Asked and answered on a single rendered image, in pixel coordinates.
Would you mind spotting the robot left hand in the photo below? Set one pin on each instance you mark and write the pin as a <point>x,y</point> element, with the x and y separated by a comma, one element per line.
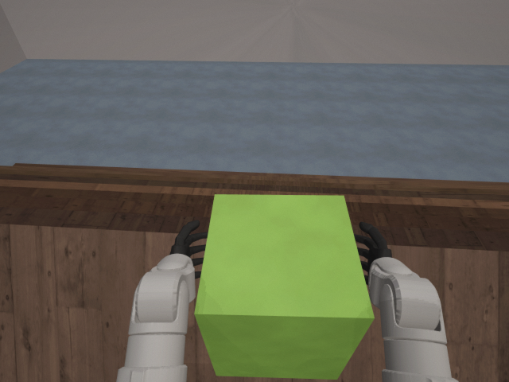
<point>183,241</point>

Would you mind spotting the left robot forearm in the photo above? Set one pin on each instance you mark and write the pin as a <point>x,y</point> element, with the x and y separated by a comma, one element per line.
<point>158,323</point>

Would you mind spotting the right robot forearm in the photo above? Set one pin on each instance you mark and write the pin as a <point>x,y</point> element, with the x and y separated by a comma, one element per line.
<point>412,324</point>

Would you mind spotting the robot right hand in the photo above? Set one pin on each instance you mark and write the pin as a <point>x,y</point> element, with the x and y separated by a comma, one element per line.
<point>377,246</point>

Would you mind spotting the carton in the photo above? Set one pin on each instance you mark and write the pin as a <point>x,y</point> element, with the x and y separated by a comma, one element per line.
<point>282,292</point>

